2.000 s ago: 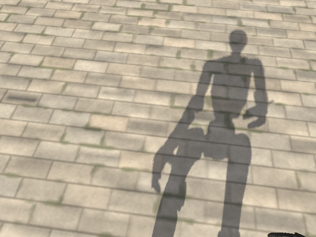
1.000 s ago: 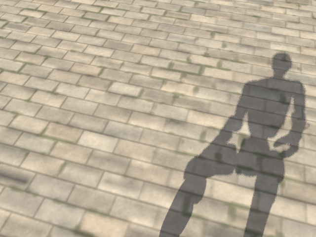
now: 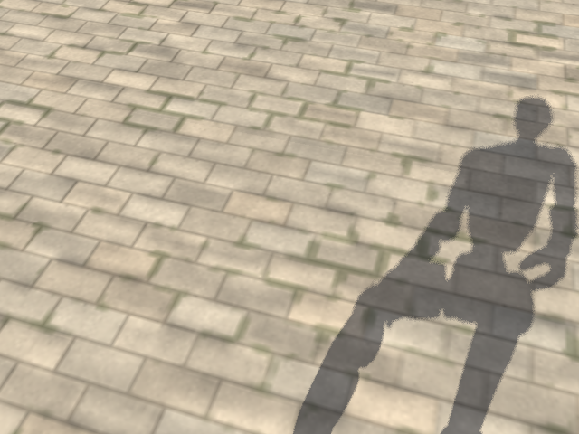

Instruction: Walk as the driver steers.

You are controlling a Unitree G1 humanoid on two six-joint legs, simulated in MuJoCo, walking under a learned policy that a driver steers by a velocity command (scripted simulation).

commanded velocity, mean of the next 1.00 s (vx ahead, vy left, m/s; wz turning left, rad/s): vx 0.50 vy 0.00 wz -0.41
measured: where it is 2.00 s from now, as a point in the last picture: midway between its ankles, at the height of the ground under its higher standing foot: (387, 319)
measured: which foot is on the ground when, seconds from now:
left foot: up 0.00-0.22, down 0.24-0.80, up 0.82-1.00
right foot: down 0.00-0.24, up 0.26-0.76, down 0.78-1.00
